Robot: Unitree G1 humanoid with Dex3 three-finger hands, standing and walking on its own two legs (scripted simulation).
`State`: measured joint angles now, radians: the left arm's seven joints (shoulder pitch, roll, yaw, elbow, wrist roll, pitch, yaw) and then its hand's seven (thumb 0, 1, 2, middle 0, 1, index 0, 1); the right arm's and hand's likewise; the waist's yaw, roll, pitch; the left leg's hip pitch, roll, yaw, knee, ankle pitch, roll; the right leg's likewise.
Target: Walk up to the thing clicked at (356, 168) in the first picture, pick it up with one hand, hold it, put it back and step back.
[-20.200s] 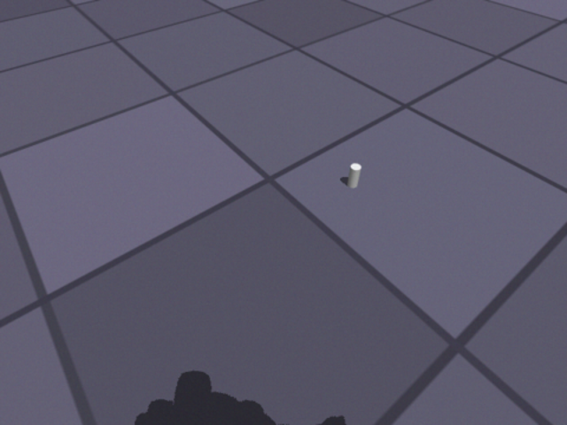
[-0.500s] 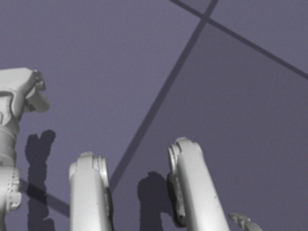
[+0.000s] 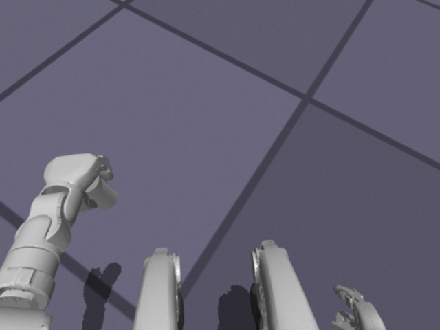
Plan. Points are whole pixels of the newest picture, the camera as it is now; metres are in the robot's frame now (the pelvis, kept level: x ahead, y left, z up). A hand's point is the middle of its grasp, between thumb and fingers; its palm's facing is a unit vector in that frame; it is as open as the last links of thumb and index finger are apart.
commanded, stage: lift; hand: left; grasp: from above
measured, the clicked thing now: (97, 190) +0.41 +0.25 -0.12
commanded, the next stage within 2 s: hold in 0.76 s
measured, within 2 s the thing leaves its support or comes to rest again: neither
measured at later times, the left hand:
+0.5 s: hand (59, 180) +0.36 +0.23 +0.07, palm faces -0.45 -0.08 -0.89, open 7.9 cm
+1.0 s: hand (40, 143) +0.38 +0.23 +0.13, palm faces -0.46 -0.07 -0.89, open 7.9 cm
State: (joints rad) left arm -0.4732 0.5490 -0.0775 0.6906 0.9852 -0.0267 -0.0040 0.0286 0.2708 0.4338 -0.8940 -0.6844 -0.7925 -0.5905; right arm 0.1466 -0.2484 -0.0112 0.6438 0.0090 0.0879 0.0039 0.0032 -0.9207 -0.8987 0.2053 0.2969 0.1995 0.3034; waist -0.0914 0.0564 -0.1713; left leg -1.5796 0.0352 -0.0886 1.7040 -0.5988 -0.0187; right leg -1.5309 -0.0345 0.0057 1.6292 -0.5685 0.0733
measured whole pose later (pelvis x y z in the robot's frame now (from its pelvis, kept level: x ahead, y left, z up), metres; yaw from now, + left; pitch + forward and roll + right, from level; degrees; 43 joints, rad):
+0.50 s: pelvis +0.03 -0.01 +0.14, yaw +1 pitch +14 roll -2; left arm -0.34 0.43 -0.16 0.78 0.99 0.00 0.10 0.02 0.26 0.44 -0.93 -0.65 -0.81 -0.56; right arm 0.23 -0.25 -0.02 0.72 0.04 0.01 -0.06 0.01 -0.92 -0.90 0.21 0.30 0.20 0.30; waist -0.06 0.04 -0.11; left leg -0.91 0.06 -0.04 1.12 -0.45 -0.03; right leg -0.89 -0.03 0.01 1.07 -0.42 0.05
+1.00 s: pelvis +0.07 +0.00 +0.19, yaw +0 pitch +8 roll -1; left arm -0.32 0.40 -0.18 0.80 1.00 0.01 0.08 0.02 0.26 0.44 -0.94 -0.64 -0.81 -0.56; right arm 0.24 -0.24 -0.04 0.74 0.04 0.02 -0.04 0.01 -0.91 -0.89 0.21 0.30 0.20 0.30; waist -0.04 0.03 -0.07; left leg -0.54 0.05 0.01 0.77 -0.37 -0.02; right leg -0.54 -0.05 0.03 0.73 -0.34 0.06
